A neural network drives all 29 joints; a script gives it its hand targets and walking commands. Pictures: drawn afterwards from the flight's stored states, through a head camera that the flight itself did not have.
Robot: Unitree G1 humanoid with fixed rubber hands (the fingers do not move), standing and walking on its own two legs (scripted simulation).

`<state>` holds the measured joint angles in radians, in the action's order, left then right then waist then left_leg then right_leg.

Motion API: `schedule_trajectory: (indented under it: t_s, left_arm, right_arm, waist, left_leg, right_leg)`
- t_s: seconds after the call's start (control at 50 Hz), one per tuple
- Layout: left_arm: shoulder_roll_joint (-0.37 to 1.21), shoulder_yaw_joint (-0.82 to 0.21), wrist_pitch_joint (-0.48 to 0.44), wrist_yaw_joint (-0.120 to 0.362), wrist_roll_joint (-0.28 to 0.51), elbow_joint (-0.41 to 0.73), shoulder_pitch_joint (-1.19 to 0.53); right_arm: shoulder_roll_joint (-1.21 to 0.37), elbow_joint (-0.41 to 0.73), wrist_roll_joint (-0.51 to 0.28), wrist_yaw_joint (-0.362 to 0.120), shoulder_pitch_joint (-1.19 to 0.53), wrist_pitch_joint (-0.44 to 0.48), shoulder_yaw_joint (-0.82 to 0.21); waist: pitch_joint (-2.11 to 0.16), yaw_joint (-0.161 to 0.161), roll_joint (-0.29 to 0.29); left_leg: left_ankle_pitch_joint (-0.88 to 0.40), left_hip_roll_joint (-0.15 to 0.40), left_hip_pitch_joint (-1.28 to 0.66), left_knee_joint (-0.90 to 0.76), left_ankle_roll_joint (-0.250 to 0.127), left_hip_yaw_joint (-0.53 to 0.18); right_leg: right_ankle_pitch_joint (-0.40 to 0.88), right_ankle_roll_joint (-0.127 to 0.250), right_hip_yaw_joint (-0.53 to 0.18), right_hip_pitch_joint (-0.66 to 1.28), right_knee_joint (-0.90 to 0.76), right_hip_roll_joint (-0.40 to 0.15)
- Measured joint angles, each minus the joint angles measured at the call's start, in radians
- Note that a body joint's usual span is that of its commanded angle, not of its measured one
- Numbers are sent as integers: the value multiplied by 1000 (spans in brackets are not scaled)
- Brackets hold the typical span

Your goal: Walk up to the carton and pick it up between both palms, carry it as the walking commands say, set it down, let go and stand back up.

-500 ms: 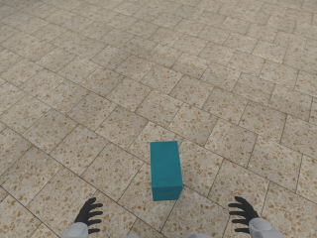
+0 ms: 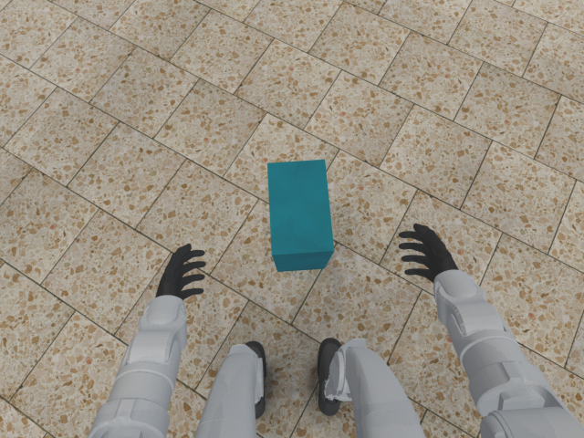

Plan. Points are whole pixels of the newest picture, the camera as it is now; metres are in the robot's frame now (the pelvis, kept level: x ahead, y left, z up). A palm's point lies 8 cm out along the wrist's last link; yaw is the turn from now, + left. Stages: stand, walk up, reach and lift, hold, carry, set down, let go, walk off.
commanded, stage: reach and lift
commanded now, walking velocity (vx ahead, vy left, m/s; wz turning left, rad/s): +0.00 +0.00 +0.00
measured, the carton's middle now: (298, 221) +0.52 -0.01 -0.57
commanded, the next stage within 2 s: none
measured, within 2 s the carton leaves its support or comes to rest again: neither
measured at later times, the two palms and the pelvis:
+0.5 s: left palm (208, 211) +0.44 +0.15 -0.16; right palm (403, 195) +0.45 -0.18 -0.16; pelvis -0.02 -0.01 -0.02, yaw +0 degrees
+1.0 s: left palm (224, 192) +0.49 +0.14 -0.23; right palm (380, 182) +0.50 -0.17 -0.24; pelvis -0.02 +0.00 -0.04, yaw +0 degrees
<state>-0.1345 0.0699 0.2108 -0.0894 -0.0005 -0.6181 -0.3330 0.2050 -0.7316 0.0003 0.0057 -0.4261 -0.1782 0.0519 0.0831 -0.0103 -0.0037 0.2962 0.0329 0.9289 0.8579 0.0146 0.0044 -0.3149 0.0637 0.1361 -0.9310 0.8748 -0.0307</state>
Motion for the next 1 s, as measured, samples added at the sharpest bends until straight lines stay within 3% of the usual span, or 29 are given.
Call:
schedule_trajectory:
  t_s: [0.36, 0.72, 1.0]
  left_arm:
    - [1, 115, -55, -41, 0, -131, -468]
    - [1, 240, -97, -68, 0, -207, -851]
    - [0, 260, -115, -68, 0, -163, -925]
  right_arm:
    - [0, -81, 0, 91, -450, -2, 69]
    - [4, -156, 0, 109, -844, 36, 165]
    - [10, -157, 23, 90, -915, 57, 222]
  waist:
    - [55, 0, 6]
    - [110, 0, 16]
    - [205, 0, 25]
  left_leg:
    - [-66, 0, 257, 5, 3, 0]
    - [-89, -1, 431, 6, 18, 0]
    - [-69, -3, 519, 72, 18, 0]
  right_leg:
    - [58, 17, -2, -268, 23, 0]
    - [83, 18, -6, -443, 23, 0]
    - [72, 18, -18, -527, 78, 0]
